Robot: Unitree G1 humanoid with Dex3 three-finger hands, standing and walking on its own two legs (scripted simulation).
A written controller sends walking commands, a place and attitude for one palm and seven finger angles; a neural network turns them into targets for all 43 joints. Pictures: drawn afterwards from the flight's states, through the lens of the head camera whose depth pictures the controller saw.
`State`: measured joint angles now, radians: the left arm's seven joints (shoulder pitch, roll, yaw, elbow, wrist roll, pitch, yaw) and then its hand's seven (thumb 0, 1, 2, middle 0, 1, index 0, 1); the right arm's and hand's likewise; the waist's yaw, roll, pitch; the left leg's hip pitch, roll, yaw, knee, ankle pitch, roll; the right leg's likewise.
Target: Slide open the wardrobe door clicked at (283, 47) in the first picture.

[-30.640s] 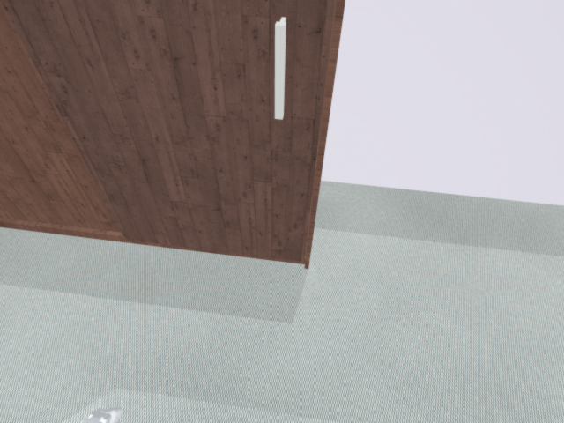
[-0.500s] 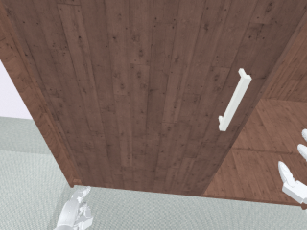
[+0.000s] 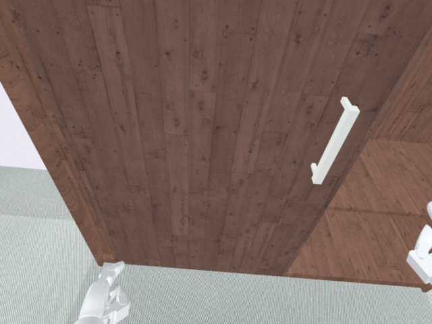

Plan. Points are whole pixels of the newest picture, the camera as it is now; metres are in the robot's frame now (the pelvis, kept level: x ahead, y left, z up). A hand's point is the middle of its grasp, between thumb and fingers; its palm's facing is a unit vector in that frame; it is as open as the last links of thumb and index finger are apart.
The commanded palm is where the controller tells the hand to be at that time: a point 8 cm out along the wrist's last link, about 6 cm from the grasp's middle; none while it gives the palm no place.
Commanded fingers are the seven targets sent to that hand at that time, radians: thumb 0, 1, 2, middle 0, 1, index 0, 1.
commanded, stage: step back with the hand held close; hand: right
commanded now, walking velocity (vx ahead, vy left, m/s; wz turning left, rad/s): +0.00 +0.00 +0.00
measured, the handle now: (330, 143) +0.49 -0.27 +0.10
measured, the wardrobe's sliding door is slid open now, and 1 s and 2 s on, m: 0.69 0.69 0.69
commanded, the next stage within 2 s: stop stepping back and stand still in 1.10 s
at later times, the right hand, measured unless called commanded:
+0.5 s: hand out of the picture +0.15 -0.32 +0.15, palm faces +0.41 +0.77 -0.48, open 7.4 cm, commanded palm +0.09 -0.35 +0.17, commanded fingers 0.00 -0.90 -0.90 0.20 0.30 0.20 0.30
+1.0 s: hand out of the picture +0.03 -0.36 +0.16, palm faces +0.53 +0.74 -0.41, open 7.4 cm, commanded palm -0.03 -0.38 +0.17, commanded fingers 0.00 -0.90 -0.90 0.20 0.30 0.20 0.30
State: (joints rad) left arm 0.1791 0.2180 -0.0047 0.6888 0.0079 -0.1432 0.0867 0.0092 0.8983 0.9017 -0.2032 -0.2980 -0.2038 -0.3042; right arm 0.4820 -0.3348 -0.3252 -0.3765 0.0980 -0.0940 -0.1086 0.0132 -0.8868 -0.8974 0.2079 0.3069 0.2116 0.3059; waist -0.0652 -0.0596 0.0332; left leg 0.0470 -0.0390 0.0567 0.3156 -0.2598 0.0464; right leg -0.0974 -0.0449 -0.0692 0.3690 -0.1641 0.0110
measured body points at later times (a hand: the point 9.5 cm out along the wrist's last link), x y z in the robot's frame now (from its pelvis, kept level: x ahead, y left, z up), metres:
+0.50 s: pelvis -0.05 -0.05 -0.01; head -0.04 -0.05 +0.44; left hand +0.13 +0.19 -0.09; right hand +0.12 -0.36 +0.18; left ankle -0.05 +0.08 -0.74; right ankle +0.03 -0.13 -0.75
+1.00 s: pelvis -0.15 -0.07 -0.02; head -0.14 -0.09 +0.43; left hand +0.05 +0.14 -0.09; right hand +0.00 -0.39 +0.19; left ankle -0.18 +0.05 -0.74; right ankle +0.03 -0.14 -0.74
